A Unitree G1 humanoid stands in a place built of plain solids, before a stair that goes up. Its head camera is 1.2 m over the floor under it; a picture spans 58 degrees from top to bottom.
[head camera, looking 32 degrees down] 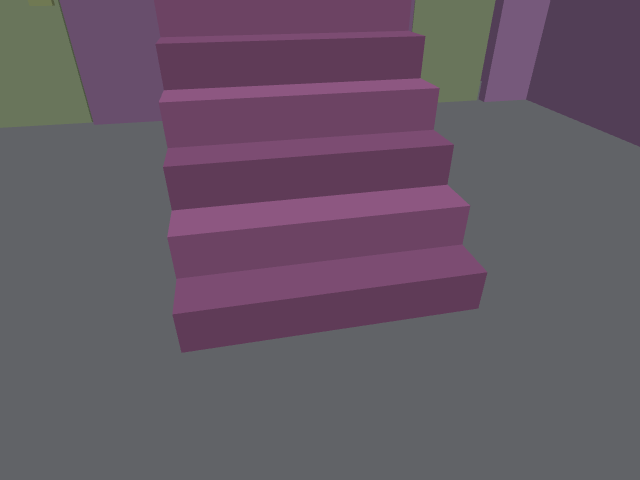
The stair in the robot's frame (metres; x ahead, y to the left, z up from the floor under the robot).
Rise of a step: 0.19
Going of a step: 0.21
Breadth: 1.20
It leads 12 degrees to the left of straight ahead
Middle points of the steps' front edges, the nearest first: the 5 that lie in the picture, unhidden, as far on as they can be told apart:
1.26 -0.07 0.19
1.46 -0.03 0.38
1.67 0.01 0.56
1.87 0.05 0.75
2.08 0.10 0.94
